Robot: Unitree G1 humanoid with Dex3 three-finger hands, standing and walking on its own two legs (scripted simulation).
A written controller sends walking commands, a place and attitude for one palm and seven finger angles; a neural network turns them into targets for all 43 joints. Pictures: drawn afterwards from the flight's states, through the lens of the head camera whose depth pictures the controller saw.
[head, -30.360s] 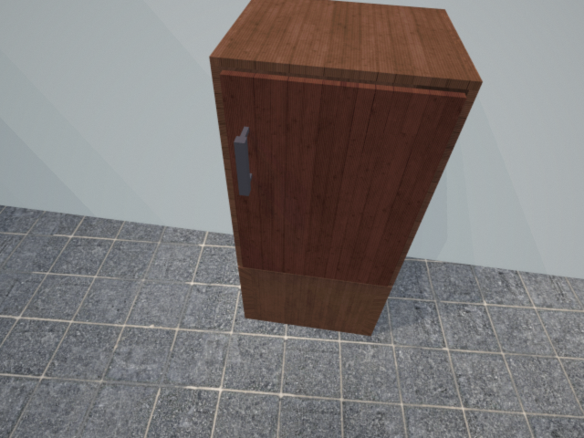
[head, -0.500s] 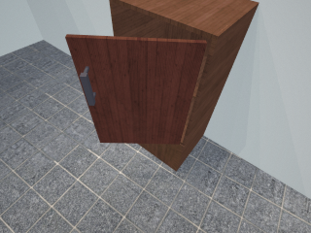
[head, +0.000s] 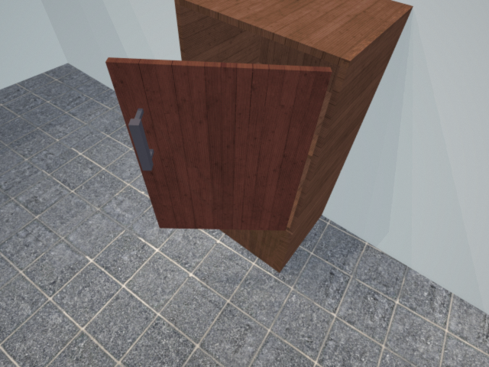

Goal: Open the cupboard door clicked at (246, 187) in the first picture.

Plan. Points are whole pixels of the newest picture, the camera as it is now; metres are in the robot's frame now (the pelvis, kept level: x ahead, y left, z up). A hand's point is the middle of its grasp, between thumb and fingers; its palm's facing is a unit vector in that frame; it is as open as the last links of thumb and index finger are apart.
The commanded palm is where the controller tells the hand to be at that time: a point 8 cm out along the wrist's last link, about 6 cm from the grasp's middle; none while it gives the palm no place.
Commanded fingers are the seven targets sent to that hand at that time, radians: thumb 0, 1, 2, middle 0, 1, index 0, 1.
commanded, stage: look again from close up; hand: left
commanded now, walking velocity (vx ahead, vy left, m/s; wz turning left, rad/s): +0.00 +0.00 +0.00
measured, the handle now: (143, 140) +0.56 +0.26 +0.01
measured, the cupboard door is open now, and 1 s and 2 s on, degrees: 38 38 38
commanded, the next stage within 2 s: shuffle to correct the standing spot in 0.48 s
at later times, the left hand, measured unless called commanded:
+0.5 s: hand out of the picture -0.01 +0.18 -0.18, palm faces -0.04 -0.97 -0.24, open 7.4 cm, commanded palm none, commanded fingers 0.00 0.90 0.90 -0.20 -0.30 -0.20 -0.30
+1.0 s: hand out of the picture +0.01 +0.20 -0.19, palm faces +0.00 -0.98 -0.20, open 7.4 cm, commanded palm none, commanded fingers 0.00 0.90 0.90 -0.20 -0.30 -0.20 -0.30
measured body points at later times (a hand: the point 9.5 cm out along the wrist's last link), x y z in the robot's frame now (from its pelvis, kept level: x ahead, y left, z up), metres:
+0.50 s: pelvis -0.03 +0.00 -0.01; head -0.02 -0.01 +0.44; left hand +0.00 +0.24 -0.16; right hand +0.00 -0.24 -0.17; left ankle -0.01 +0.11 -0.74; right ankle -0.07 -0.14 -0.74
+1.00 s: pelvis +0.01 +0.01 -0.01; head +0.04 +0.03 +0.44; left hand +0.01 +0.25 -0.17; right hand +0.00 -0.22 -0.16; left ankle -0.01 +0.11 -0.74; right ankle -0.04 -0.10 -0.69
